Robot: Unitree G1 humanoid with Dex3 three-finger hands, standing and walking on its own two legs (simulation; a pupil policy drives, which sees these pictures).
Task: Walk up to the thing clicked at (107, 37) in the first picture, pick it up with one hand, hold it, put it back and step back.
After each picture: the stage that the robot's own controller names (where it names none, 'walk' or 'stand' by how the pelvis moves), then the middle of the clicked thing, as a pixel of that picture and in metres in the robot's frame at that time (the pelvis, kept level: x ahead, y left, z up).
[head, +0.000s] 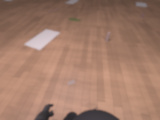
stand; (107, 37) +2.00 -0.33 -0.65
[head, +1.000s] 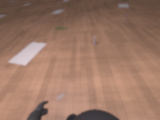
walk; (94, 41) +1.86 +0.09 -0.62
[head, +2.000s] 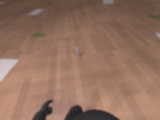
walk; (77, 52) +1.23 +0.41 -0.64
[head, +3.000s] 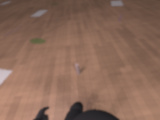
walk; (77, 69) +0.82 +0.33 -0.65
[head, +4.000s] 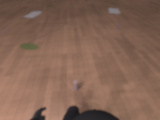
walk; (75, 85) +0.54 +0.24 -0.64
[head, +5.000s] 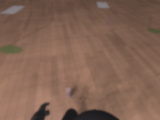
stand; (68, 93) +0.38 +0.25 -0.64
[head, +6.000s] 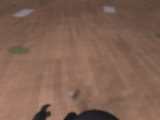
stand; (71, 96) +0.36 +0.22 -0.65
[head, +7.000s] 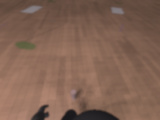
stand; (73, 95) +0.38 +0.18 -0.64
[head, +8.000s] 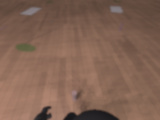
stand; (74, 96) +0.38 +0.18 -0.66
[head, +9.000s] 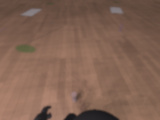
stand; (74, 97) +0.36 +0.18 -0.66
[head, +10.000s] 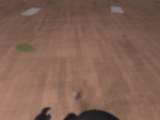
stand; (74, 97) +0.36 +0.18 -0.66
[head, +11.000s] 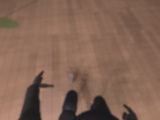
go down; (70, 79) +0.40 +0.19 -0.52
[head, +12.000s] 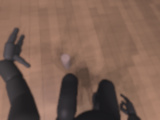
go down; (66, 62) +0.44 +0.23 -0.28
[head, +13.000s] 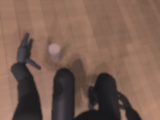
close in; (55, 54) +0.43 +0.25 -0.20
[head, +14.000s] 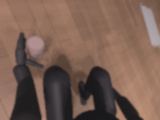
close; (36, 51) +0.41 +0.28 -0.16
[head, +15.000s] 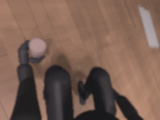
lift; (37, 51) +0.40 +0.28 -0.16
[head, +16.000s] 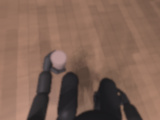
lift; (59, 63) +0.34 +0.24 -0.03
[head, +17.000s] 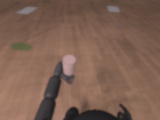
hold; (69, 71) +0.32 +0.16 +0.08
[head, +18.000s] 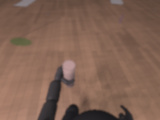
hold; (69, 75) +0.31 +0.16 +0.02
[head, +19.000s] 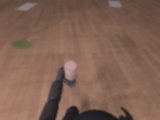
hold; (71, 76) +0.31 +0.15 +0.03
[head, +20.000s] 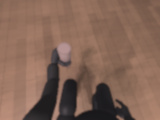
crouch; (65, 57) +0.42 +0.19 -0.05
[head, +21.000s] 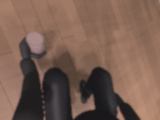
lower; (38, 48) +0.42 +0.27 -0.18
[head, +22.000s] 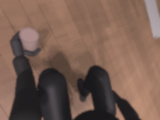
lower; (31, 45) +0.44 +0.29 -0.16
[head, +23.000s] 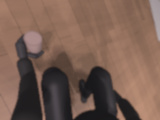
lower; (34, 47) +0.42 +0.29 -0.16
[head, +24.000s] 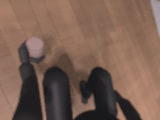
lower; (36, 52) +0.40 +0.29 -0.17
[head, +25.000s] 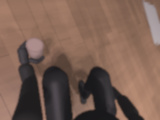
loosen; (36, 53) +0.40 +0.28 -0.17
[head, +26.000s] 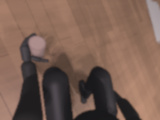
open; (37, 51) +0.41 +0.27 -0.16
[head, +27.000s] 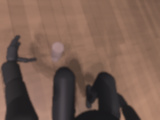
stand; (56, 53) +0.42 +0.25 -0.20
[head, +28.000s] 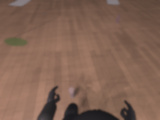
stand; (72, 93) +0.37 +0.18 -0.57
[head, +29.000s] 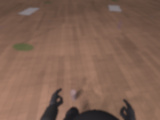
stand; (73, 95) +0.38 +0.18 -0.60
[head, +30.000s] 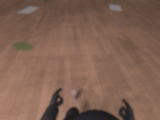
stand; (74, 95) +0.37 +0.18 -0.60
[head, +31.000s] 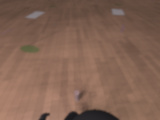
stand; (76, 96) +0.40 +0.17 -0.65
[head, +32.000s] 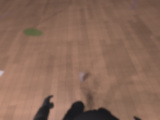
walk; (81, 77) +0.51 +0.16 -0.63
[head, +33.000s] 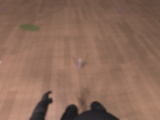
walk; (79, 64) +0.80 +0.14 -0.64
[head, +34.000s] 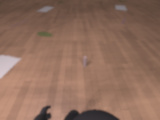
stand; (84, 61) +1.04 +0.17 -0.64
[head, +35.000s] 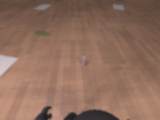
stand; (83, 61) +1.03 +0.16 -0.66
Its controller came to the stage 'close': yes
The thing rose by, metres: 0.67
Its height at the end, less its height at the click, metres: +0.00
